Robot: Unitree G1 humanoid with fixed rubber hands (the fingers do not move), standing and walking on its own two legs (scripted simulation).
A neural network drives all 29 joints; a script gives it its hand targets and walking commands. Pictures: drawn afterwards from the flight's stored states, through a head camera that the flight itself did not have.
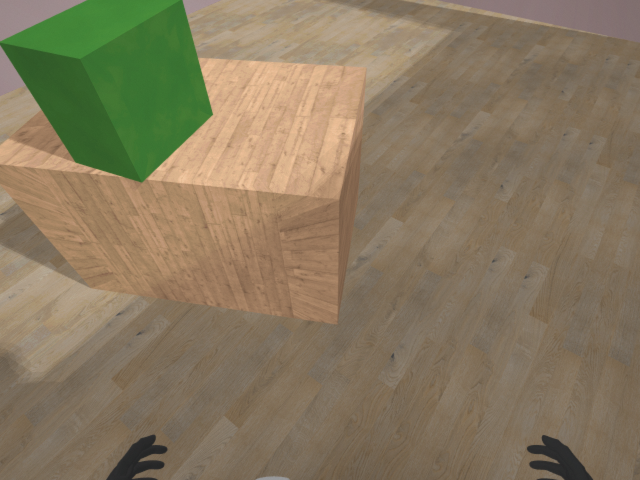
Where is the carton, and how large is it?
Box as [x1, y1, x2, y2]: [0, 0, 212, 182]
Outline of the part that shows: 0,41 0,45 68,151 74,160 78,163 141,182 212,114 182,0 86,0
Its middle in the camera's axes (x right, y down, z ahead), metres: -0.47 -0.38 +0.95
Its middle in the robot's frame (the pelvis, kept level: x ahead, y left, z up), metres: +0.94 +0.54 +0.00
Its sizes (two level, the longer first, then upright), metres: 0.315 0.214 0.300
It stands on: a pedestal, 0.60 m high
